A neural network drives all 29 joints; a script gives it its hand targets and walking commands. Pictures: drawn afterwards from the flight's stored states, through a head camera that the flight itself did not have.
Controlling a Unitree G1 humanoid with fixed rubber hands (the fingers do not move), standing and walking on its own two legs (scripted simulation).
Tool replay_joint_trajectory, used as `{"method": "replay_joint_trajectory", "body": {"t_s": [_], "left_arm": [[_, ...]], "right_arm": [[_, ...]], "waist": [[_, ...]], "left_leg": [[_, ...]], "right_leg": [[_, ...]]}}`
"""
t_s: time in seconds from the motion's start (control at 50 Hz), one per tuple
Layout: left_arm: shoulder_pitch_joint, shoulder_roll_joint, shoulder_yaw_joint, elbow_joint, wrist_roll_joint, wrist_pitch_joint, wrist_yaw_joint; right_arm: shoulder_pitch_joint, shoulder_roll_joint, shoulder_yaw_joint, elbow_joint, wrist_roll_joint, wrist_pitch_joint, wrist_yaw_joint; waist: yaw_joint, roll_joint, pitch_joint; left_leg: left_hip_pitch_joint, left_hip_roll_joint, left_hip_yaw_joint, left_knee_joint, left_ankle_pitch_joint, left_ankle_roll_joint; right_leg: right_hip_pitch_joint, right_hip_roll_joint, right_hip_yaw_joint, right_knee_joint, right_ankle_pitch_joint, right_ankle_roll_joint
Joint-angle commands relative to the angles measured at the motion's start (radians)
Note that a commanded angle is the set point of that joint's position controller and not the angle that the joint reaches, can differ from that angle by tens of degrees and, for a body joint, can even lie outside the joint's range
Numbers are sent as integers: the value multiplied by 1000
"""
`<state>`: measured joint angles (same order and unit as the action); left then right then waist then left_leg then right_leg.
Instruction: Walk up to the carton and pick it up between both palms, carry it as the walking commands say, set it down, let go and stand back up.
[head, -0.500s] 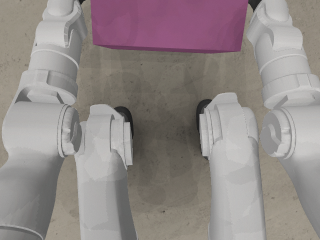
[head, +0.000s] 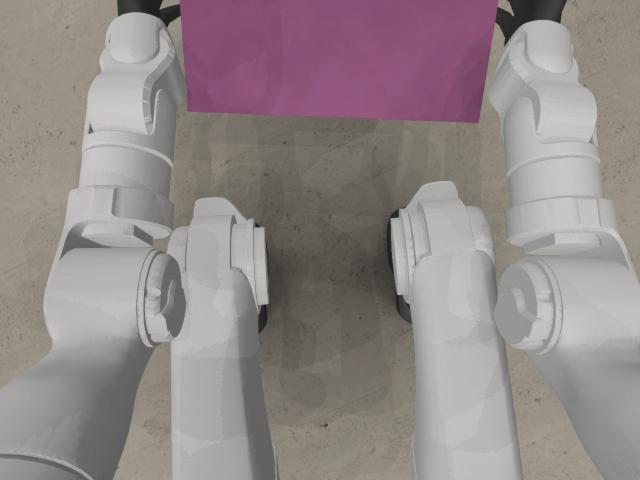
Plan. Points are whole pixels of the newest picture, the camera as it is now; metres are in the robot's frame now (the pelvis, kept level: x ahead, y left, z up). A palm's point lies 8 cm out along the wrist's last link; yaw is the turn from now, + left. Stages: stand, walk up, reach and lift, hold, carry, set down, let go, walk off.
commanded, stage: reach and lift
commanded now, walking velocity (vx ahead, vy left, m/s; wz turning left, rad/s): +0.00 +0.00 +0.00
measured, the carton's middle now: (333, 45) +0.52 -0.02 -0.20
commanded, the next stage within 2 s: none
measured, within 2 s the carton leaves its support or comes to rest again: neither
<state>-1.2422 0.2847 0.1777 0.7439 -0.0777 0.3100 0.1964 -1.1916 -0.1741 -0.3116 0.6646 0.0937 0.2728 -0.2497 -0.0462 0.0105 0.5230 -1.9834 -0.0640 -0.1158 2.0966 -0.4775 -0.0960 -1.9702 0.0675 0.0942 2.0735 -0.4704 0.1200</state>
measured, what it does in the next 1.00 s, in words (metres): rises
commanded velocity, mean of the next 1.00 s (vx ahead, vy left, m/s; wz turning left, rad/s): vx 0.00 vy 0.00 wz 0.00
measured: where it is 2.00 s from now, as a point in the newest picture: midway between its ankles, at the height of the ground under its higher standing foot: (330, 292)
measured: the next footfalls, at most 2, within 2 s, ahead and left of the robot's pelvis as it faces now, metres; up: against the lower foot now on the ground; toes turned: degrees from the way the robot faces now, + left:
none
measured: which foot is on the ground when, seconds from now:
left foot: down 0.00-1.00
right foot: down 0.00-1.00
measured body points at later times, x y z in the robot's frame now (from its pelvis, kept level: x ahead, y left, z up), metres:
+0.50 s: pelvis -0.01 +0.01 +0.04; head +0.32 +0.01 +0.34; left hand +0.54 +0.17 -0.06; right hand +0.51 -0.19 -0.06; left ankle +0.16 +0.14 -0.36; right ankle +0.17 -0.15 -0.36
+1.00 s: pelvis -0.03 +0.01 +0.09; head +0.26 +0.00 +0.42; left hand +0.52 +0.17 +0.03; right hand +0.49 -0.19 +0.03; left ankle +0.16 +0.14 -0.36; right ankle +0.17 -0.15 -0.36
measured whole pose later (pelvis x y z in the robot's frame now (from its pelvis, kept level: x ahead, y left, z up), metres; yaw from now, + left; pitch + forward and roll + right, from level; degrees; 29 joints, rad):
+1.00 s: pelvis -0.03 +0.01 +0.09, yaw +0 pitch +13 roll -2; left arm -1.26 0.27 0.26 0.74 0.02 0.46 0.15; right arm -1.22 -0.14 -0.36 0.65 0.00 0.42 -0.25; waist -0.05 0.03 0.52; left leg -1.63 -0.08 -0.12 1.82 -0.42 -0.07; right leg -1.61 0.07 0.09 1.78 -0.41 0.10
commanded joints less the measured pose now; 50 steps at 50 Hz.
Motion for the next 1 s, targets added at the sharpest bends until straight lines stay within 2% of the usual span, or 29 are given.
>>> {"method": "replay_joint_trajectory", "body": {"t_s": [0.0, 0.1, 0.16, 0.18, 0.22, 0.24, 0.26, 0.3, 0.32, 0.36, 0.38, 0.4, 0.46, 0.48, 0.5, 0.52, 0.6, 0.62, 0.64, 0.66, 0.68, 0.7, 0.76, 0.78, 0.82, 0.86, 0.9, 0.92, 0.98], "left_arm": [[-746, -1058, -499, -277, -152, -44, -396], [-858, -1079, -515, -322, -169, -4, -388], [-924, -1116, -546, -337, -204, 21, -387], [-920, -1106, -525, -312, -190, 30, -391], [-904, -1144, -518, -265, -198, 42, -400], [-883, -1140, -509, -267, -181, 39, -401], [-908, -1155, -524, -300, -195, 45, -403], [-886, -1181, -521, -299, -189, 45, -406], [-848, -1205, -508, -212, -178, 52, -419], [-801, -1172, -482, -219, -147, 43, -426], [-794, -1232, -531, -323, -179, 34, -424], [-779, -1194, -521, -267, -162, 34, -429], [-709, -1245, -572, -384, -195, 36, -417], [-704, -1236, -570, -369, -190, 44, -411], [-708, -1253, -583, -368, -197, 52, -405], [-689, -1236, -601, -440, -195, 52, -400], [-715, -1196, -628, -482, -208, 67, -379], [-720, -1184, -633, -534, -217, 69, -378], [-732, -1168, -632, -531, -220, 73, -376], [-750, -1141, -629, -547, -231, 78, -374], [-759, -1116, -619, -483, -212, 81, -373], [-768, -1134, -617, -531, -223, 85, -371], [-802, -1104, -568, -392, -183, 90, -388], [-849, -1125, -596, -427, -196, 90, -395], [-846, -1095, -519, -305, -149, 90, -413], [-813, -1131, -481, -244, -145, 92, -438], [-811, -1140, -438, -185, -127, 91, -453], [-811, -1153, -431, -162, -123, 92, -460], [-826, -1221, -462, -234, -157, 89, -462]], "right_arm": [[-777, 993, 630, -248, 138, 12, 424], [-875, 978, 627, -261, 165, 46, 434], [-893, 954, 623, -256, 150, 68, 435], [-896, 958, 619, -235, 151, 78, 436], [-879, 968, 590, -193, 147, 83, 441], [-878, 983, 571, -186, 148, 80, 446], [-846, 983, 568, -163, 140, 91, 451], [-814, 1006, 549, -150, 138, 92, 466], [-740, 1009, 526, -50, 98, 100, 474], [-707, 1058, 519, -53, 103, 98, 482], [-702, 1069, 561, -173, 116, 90, 481], [-685, 1076, 565, -113, 115, 93, 482], [-670, 1060, 657, -307, 150, 89, 479], [-706, 1025, 663, -329, 162, 87, 477], [-722, 990, 662, -374, 154, 82, 476], [-692, 992, 697, -402, 168, 90, 470], [-723, 964, 733, -434, 192, 109, 458], [-712, 976, 763, -487, 191, 117, 449], [-738, 986, 768, -489, 202, 118, 440], [-743, 980, 772, -481, 205, 131, 434], [-755, 988, 765, -405, 208, 131, 430], [-747, 999, 749, -425, 201, 139, 427], [-727, 1014, 650, -235, 153, 144, 429], [-723, 1040, 635, -229, 151, 146, 430], [-696, 1065, 573, -85, 114, 160, 448], [-736, 1084, 570, -126, 105, 157, 458], [-762, 1108, 540, -73, 100, 160, 471], [-763, 1082, 531, -75, 91, 158, 477], [-807, 1069, 567, -167, 121, 143, 486]], "waist": [[18, -1, -2304], [22, 34, -2371], [-69, 23, -2395], [-43, 33, -2362], [-71, 45, -2305], [-60, 67, -2318], [-82, 73, -2314], [-77, 120, -2361], [-97, 97, -2226], [-76, 95, -2218], [-83, 100, -2427], [-80, 79, -2342], [-82, 53, -2600], [-69, 73, -2579], [-85, 78, -2608], [-68, 77, -2658], [-57, 50, -2621], [-55, 13, -2663], [-30, 9, -2671], [-45, -19, -2667], [-12, 7, -2552], [-21, -4, -2613], [-29, 40, -2352], [-54, 72, -2411], [-22, 75, -2234], [-46, 27, -2236], [-21, 22, -2188], [-37, 29, -2173], [-28, 46, -2351]], "left_leg": [[578, -67, 261, -254, 61, 75], [708, -58, 239, -308, -41, 76], [761, -59, 210, -324, -88, 67], [745, -57, 221, -332, -116, 70], [728, -55, 216, -344, -136, 67], [757, -56, 209, -352, -148, 67], [771, -59, 204, -359, -152, 61], [822, -61, 198, -377, -123, 55], [742, -60, 205, -376, -139, 51], [722, -64, 214, -381, -84, 62], [831, -72, 210, -371, 15, 57], [755, -76, 218, -350, 30, 63], [925, -87, 195, -352, 210, 64], [937, -88, 190, -349, 220, 61], [973, -94, 182, -355, 239, 56], [1002, -93, 189, -355, 266, 55], [1006, -92, 179, -386, 213, 58], [1017, -96, 186, -394, 225, 62], [983, -93, 192, -402, 208, 67], [988, -95, 185, -409, 182, 70], [930, -84, 196, -421, 127, 71], [985, -88, 197, -440, 115, 71], [851, -75, 204, -475, -57, 78], [886, -75, 209, -482, -64, 75], [788, -67, 223, -511, -158, 78], [800, -65, 209, -532, -179, 85], [783, -62, 198, -565, -206, 91], [767, -67, 207, -558, -200, 84], [931, -62, 170, -592, -125, 79]], "right_leg": [[647, 65, -238, -257, 41, -70], [642, 55, -252, -280, -75, -80], [634, 48, -271, -288, -88, -81], [628, 46, -265, -299, -118, -84], [615, 44, -264, -317, -128, -90], [592, 50, -269, -317, -130, -90], [600, 48, -266, -327, -126, -95], [589, 53, -272, -324, -84, -101], [527, 51, -270, -338, -119, -107], [541, 58, -264, -364, -82, -99], [644, 66, -271, -349, 21, -101], [615, 65, -254, -354, 19, -95], [745, 76, -259, -332, 194, -90], [702, 73, -247, -329, 184, -92], [707, 74, -247, -336, 199, -94], [760, 77, -247, -333, 230, -91], [793, 83, -236, -360, 187, -92], [868, 88, -235, -377, 204, -89], [911, 88, -226, -384, 198, -88], [913, 93, -229, -388, 181, -86], [870, 85, -220, -395, 119, -85], [939, 90, -218, -423, 116, -88], [834, 75, -202, -471, -53, -102], [852, 79, -213, -472, -49, -102], [804, 70, -204, -512, -156, -103], [833, 65, -205, -542, -176, -98], [815, 60, -202, -559, -205, -95], [831, 56, -195, -582, -211, -99], [855, 55, -209, -583, -109, -104]]}}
